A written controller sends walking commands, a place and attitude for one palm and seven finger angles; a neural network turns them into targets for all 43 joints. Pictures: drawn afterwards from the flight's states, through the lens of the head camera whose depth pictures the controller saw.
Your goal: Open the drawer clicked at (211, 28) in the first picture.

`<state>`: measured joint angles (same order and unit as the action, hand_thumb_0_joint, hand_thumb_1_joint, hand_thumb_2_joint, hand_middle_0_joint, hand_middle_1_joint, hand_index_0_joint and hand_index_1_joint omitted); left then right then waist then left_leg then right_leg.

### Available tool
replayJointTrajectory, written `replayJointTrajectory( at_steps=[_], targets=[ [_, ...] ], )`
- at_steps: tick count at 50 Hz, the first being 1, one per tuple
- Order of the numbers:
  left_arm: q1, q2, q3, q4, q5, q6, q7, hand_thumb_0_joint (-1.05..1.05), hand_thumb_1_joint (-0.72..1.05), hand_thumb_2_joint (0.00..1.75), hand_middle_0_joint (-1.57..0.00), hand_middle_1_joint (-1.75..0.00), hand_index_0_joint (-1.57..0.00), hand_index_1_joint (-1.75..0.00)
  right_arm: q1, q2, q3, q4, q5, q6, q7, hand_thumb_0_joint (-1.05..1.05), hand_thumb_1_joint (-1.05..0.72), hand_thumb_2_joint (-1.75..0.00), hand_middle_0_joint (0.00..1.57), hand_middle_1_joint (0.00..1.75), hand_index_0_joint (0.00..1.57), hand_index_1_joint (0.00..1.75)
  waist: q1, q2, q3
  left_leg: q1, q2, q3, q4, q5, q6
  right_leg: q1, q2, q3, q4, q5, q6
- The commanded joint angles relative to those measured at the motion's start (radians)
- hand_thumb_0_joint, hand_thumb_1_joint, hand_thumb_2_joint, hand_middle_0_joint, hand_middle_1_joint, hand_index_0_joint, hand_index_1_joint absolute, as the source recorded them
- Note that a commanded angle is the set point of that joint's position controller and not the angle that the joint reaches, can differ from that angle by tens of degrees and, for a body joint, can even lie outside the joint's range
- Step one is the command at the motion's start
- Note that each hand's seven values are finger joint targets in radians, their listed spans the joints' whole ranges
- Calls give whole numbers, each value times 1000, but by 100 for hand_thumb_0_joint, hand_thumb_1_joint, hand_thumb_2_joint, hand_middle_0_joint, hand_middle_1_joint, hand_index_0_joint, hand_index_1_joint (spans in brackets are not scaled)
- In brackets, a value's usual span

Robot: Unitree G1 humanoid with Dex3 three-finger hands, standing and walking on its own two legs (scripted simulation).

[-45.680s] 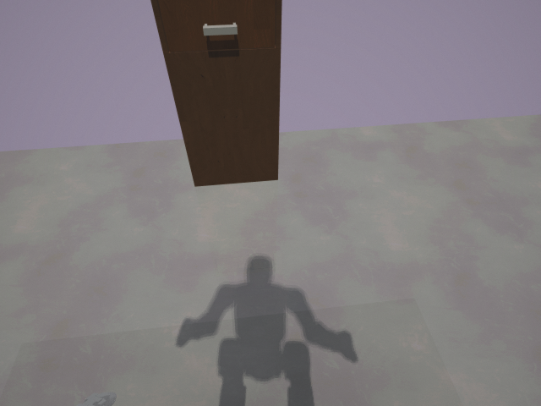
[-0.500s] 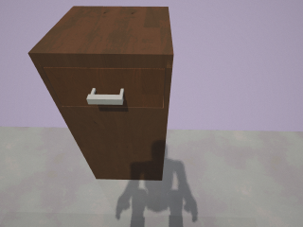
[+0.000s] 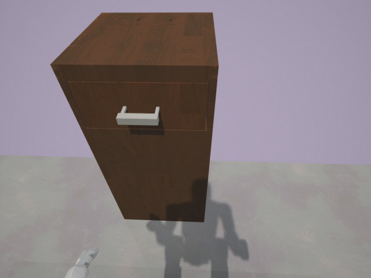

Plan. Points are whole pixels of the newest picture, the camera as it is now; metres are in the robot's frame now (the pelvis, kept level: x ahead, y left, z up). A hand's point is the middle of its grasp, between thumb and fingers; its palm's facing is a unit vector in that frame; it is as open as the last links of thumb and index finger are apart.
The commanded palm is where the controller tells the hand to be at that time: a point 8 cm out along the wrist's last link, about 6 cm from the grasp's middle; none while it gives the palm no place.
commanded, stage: raise the hand with hooked fingers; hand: left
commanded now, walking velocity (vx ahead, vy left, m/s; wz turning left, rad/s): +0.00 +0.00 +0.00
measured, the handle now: (139, 114) +0.55 +0.19 +0.05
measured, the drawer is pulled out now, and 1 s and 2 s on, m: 0.00 0.00 0.00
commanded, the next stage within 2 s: move the hooked fingers above the handle in 1.76 s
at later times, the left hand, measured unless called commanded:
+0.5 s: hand (88, 234) +0.20 +0.22 +0.01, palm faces +0.15 -0.05 -0.99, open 9.9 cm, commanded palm +0.18 +0.22 +0.06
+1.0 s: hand (80, 174) +0.29 +0.25 +0.09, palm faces +0.14 -0.06 -0.99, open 12.8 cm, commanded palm +0.26 +0.24 +0.15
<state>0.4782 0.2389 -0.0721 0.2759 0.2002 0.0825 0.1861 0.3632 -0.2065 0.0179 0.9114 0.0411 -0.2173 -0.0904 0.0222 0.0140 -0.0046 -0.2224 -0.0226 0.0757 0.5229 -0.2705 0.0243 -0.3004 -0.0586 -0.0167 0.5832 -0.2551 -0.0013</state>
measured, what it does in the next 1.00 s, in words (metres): stands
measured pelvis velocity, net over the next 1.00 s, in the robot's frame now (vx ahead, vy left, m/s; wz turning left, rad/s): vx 0.04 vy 0.00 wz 0.04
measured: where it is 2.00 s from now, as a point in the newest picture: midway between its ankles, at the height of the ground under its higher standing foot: outside the picture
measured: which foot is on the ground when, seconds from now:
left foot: down 0.00-1.00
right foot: down 0.00-1.00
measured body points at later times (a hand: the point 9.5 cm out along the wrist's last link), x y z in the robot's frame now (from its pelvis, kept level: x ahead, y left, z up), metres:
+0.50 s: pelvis +0.01 -0.03 -0.03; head +0.03 -0.05 +0.42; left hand +0.19 +0.22 +0.06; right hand +0.28 -0.21 -0.10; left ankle +0.01 +0.10 -0.73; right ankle +0.04 -0.12 -0.73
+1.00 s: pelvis +0.04 +0.00 +0.00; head +0.06 -0.04 +0.45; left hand +0.28 +0.25 +0.14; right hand +0.25 -0.23 -0.11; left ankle +0.01 +0.10 -0.73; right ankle +0.04 -0.12 -0.73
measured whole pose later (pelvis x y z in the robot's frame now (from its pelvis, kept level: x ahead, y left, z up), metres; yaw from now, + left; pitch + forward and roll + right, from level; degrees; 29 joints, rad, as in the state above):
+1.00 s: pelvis +0.04 +0.00 +0.00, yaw +2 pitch +3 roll +1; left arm 0.15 0.47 -0.01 -0.16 0.93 0.04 0.18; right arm 0.11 -0.27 -0.04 0.63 -0.02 0.11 -0.02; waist 0.09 0.07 -0.02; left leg -0.26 -0.02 0.03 0.54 -0.33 0.02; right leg -0.31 -0.02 0.00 0.58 -0.31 0.00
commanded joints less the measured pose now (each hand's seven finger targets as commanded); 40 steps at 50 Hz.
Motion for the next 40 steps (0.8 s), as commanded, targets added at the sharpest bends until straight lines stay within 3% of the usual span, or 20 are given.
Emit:
replayJointTrajectory(
  at_steps=[1,2,4,6,10,12,14,15,16,17,20,21,23,25,27,29,31,33,37,40],
  targets=[
    [-110,87,-33,-325,286,-62,123,0,71,82,-21,-42,-21,-42,-238,-164,-49,-319,-31,-108,5,0,-90,-90,20,30,20,30,-44,-82,88,-208,17,-132,-94,-244,-5,-183,66,-1,-53,-235,-38],
    [-69,97,-18,-299,379,-64,141,0,69,81,-22,-43,-22,-43,-232,-163,-64,-352,-44,-86,21,0,-90,-90,20,30,20,30,-22,-166,50,-216,8,-119,-61,-215,-10,-196,74,1,-46,-289,-39],
    [167,71,-26,-246,527,-60,173,0,64,79,-22,-47,-22,-47,-281,-163,-84,-438,-77,-25,56,0,-90,-90,20,30,20,30,45,-209,59,-258,-12,-75,-15,-199,-18,-204,78,46,-75,-383,-50],
    [273,86,12,-219,642,-78,182,0,60,77,-22,-50,-22,-50,-304,-160,-89,-476,-78,65,91,0,-90,-90,20,30,20,30,95,-235,30,-284,-21,-52,13,-115,-24,-162,83,102,-74,-324,-69],
    [122,169,73,-380,796,-115,211,0,50,73,-23,-55,-23,-55,-388,-146,-77,-554,-86,192,122,0,-90,-90,20,30,20,30,121,-204,-60,-296,-29,-33,57,-38,-14,-124,70,138,-12,-170,-78],
    [-40,230,116,-480,856,-127,248,0,46,71,-23,-58,-23,-58,-405,-139,-79,-562,-98,226,118,0,-90,-90,20,30,20,30,115,-91,-100,-273,-35,-36,80,-44,-7,-147,75,168,7,-168,-82],
    [-145,271,140,-548,893,-139,285,0,41,69,-24,-62,-24,-62,-380,-121,-82,-561,-110,237,112,0,-90,-90,20,30,20,30,95,13,-207,-193,-35,-42,131,-5,0,-181,79,179,36,-117,-85],
    [-237,297,147,-616,903,-153,300,0,39,68,-24,-63,-24,-63,-378,-119,-84,-557,-118,239,110,0,-90,-90,20,30,20,30,76,54,-268,-141,-34,-52,165,15,1,-216,77,194,49,-111,-85],
    [-348,333,156,-695,907,-170,314,0,36,67,-24,-64,-24,-64,-374,-115,-83,-546,-130,237,104,0,-90,-90,20,30,20,30,50,48,-296,-100,-36,-70,202,12,4,-259,71,214,44,-145,-79],
    [-359,320,142,-703,895,-183,323,0,34,66,-24,-66,-24,-66,-375,-114,-83,-546,-131,234,97,0,-90,-90,20,30,20,30,41,95,-311,-68,-37,-73,224,9,10,-279,67,209,38,-150,-78],
    [-390,328,131,-685,866,-228,318,0,27,63,-25,-70,-25,-70,-375,-118,-78,-522,-136,217,94,0,-90,-90,20,30,20,30,5,103,-274,-50,-42,-83,267,4,10,-344,66,212,28,-159,-77],
    [-383,308,119,-668,858,-228,308,0,25,62,-25,-72,-25,-72,-378,-116,-75,-517,-142,216,97,0,-90,-90,20,30,20,30,-5,57,-250,-54,-42,-95,274,11,13,-351,68,217,16,-146,-75],
    [-359,300,114,-597,839,-200,283,0,20,60,-25,-75,-25,-75,-393,-119,-70,-511,-135,226,100,0,-90,-90,20,30,20,30,4,36,-228,-106,-35,-89,230,13,11,-280,71,164,26,-89,-64],
    [-254,277,110,-521,811,-124,235,0,15,58,-25,-78,-25,-78,-403,-115,-65,-513,-114,247,97,0,-90,-90,20,30,20,30,34,-21,-230,-163,-25,-74,168,37,11,-148,74,118,26,17,-50],
    [-158,276,116,-464,774,-45,168,0,11,56,-26,-81,-26,-81,-409,-114,-52,-513,-83,269,93,0,-90,-90,20,30,20,30,67,-101,-216,-198,-20,-66,106,70,3,-33,73,118,10,91,-44],
    [-141,321,142,-502,753,-8,108,0,6,54,-26,-84,-26,-84,-424,-117,-37,-523,-70,276,86,0,-90,-90,20,30,20,30,88,-151,-210,-199,-19,-59,64,104,4,63,63,133,-3,158,-35],
    [-147,364,176,-528,754,0,65,0,1,52,-26,-87,-26,-87,-431,-122,-25,-522,-68,276,82,0,-90,-90,20,30,20,30,98,-136,-195,-180,-14,-54,35,128,4,100,61,137,-12,196,-35],
    [-179,364,173,-597,759,-18,47,0,-3,50,-27,-90,-27,-90,-413,-120,-25,-516,-72,274,84,0,-90,-90,20,30,20,30,98,-72,-209,-144,-9,-52,15,176,3,126,53,114,-11,253,-36],
    [-278,401,218,-717,759,-76,73,0,-13,46,-27,-96,-27,-96,-390,-129,-41,-505,-86,261,73,0,-90,-90,20,30,20,30,94,16,-279,-60,-5,-55,8,262,4,158,47,104,-25,332,-36],
    [-340,390,220,-718,755,-122,96,0,-20,43,-28,-100,-28,-100,-374,-128,-58,-476,-87,255,74,0,-90,-90,20,30,20,30,72,28,-262,-16,-5,-59,12,306,3,114,50,84,-29,347,-39]
  ],
)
